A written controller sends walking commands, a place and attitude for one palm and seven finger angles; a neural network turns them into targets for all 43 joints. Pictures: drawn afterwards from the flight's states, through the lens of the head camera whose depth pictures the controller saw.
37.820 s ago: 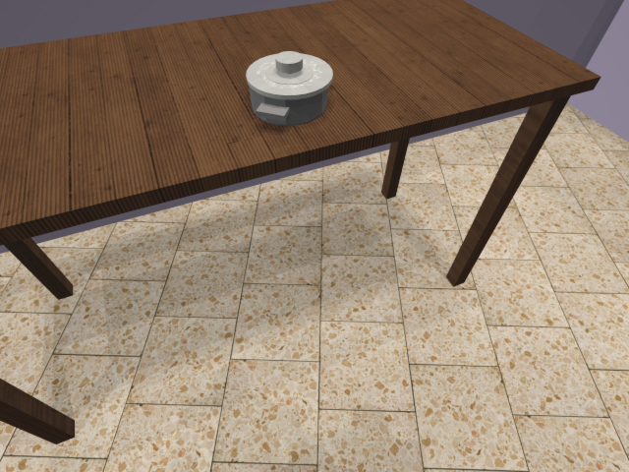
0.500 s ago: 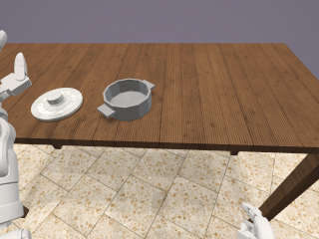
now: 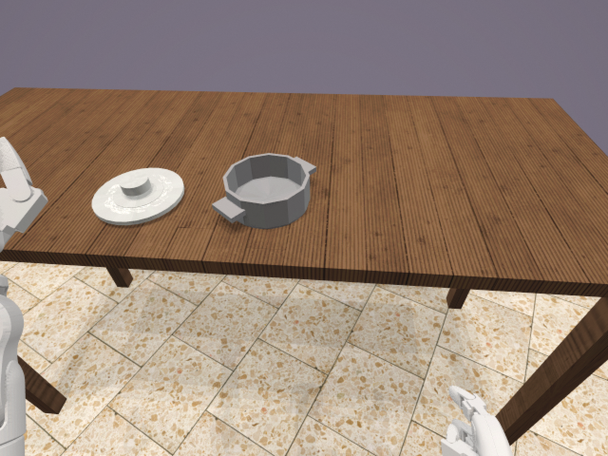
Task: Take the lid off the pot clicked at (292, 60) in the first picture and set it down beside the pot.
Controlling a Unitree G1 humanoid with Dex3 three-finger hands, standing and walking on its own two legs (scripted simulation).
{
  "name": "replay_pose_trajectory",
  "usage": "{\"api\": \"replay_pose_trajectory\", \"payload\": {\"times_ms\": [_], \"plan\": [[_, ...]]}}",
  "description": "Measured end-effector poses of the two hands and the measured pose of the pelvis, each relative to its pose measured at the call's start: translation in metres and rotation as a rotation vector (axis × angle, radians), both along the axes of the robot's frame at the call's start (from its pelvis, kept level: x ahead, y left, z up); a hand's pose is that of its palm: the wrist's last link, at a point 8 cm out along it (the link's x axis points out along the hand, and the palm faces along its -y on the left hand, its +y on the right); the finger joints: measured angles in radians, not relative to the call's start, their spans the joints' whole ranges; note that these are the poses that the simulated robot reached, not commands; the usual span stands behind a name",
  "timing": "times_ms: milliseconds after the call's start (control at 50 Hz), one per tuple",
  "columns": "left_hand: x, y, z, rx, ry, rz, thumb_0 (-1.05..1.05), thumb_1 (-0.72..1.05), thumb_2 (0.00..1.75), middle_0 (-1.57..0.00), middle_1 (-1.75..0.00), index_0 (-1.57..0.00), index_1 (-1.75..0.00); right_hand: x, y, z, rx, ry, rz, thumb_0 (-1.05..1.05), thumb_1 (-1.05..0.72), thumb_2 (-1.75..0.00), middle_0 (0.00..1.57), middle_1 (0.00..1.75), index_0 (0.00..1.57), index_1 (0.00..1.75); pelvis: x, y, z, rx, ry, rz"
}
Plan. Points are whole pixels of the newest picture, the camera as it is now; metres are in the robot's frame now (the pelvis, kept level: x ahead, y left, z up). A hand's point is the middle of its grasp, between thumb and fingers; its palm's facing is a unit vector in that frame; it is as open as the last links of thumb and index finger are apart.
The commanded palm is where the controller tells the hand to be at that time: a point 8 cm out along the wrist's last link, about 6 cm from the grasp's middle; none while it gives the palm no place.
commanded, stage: draw the hand back to the body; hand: left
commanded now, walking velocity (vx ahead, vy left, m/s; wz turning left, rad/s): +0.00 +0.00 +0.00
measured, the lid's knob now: (135, 183) +0.50 +0.37 +0.10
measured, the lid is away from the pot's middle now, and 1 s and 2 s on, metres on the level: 0.24 0.24 0.24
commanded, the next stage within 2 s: step back with the hand held close in 0.44 s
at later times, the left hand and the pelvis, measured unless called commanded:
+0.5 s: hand out of the picture +0.16 +0.26 +0.29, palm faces +0.53 -0.81 -0.26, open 7.5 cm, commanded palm +0.11 +0.30 +0.28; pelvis -0.02 +0.02 +0.00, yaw +1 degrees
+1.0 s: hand out of the picture +0.14 +0.26 +0.26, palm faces +0.43 -0.76 -0.49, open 7.4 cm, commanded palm +0.09 +0.32 +0.28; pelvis -0.05 +0.04 -0.01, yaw -1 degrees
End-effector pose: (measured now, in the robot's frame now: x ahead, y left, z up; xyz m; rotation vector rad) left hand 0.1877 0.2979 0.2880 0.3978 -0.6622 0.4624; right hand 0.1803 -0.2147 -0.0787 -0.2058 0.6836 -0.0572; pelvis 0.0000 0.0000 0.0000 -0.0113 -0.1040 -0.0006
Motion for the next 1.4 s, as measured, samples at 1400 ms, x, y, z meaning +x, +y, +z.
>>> {"api": "replay_pose_trajectory", "payload": {"times_ms": [1400], "plan": [[-0.169, 0.027, -0.017, 0.273, -0.125, -0.071, 0.01, 0.88, 0.9, -0.21, -0.3, -0.21, -0.3, -0.17, 0.026, -0.008, -0.085, 0.029, -0.159, 0.01, -0.9, -0.9, 0.2, 0.3, 0.2, 0.3, -0.128, 0.06, -0.027, -0.07, 0.064, -0.004]]}}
